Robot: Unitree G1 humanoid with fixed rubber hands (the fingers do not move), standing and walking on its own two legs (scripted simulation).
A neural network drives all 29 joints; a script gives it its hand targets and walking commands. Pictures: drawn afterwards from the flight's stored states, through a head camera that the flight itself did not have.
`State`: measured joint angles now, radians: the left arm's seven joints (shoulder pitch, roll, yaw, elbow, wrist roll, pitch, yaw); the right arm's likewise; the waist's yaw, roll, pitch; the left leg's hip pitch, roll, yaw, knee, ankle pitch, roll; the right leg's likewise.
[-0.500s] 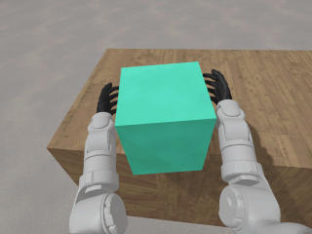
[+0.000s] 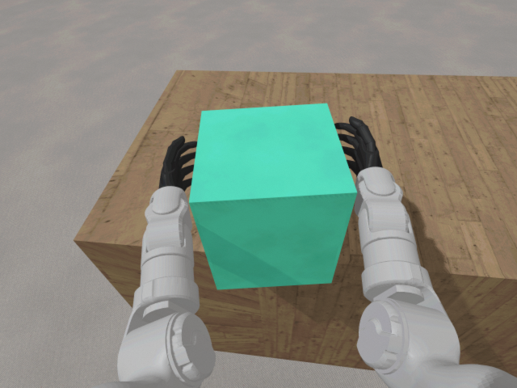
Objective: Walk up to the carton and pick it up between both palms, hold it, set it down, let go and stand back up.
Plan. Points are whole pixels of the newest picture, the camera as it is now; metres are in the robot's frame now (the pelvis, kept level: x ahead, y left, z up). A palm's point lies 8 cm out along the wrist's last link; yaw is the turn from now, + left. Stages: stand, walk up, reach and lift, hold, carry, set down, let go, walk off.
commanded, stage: set down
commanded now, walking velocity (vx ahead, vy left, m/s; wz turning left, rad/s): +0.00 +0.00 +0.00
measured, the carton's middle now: (269, 200) +0.41 +0.01 +0.06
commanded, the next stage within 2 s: none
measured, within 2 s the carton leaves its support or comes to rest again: rests again in 1.88 s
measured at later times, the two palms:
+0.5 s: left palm (174, 183) +0.40 +0.16 +0.11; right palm (362, 160) +0.42 -0.14 +0.13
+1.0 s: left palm (176, 171) +0.43 +0.16 +0.11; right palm (358, 147) +0.46 -0.14 +0.13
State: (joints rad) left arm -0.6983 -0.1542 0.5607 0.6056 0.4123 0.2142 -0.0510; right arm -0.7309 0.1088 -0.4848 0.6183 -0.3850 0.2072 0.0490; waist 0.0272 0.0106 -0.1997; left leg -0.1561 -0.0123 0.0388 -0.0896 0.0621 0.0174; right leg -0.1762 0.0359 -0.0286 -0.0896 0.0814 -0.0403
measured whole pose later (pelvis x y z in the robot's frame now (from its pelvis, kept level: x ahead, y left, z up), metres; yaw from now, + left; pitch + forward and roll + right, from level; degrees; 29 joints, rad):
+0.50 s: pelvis +0.00 +0.00 +0.00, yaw +0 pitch +14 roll +0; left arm -0.74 -0.17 0.64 0.64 0.45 0.13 -0.07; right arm -0.79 0.10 -0.55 0.70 -0.42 0.11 0.07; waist 0.04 0.00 -0.24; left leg -0.23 -0.01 0.04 -0.09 0.07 0.01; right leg -0.25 0.04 -0.03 -0.09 0.09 -0.04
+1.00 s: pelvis +0.03 +0.00 +0.00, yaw +0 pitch +15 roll +0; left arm -0.75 -0.19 0.64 0.56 0.45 0.17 -0.08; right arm -0.80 0.09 -0.53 0.64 -0.44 0.15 0.11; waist 0.05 0.00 -0.22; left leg -0.21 -0.01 0.04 -0.09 0.04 0.01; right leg -0.24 0.04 -0.03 -0.09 0.06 -0.04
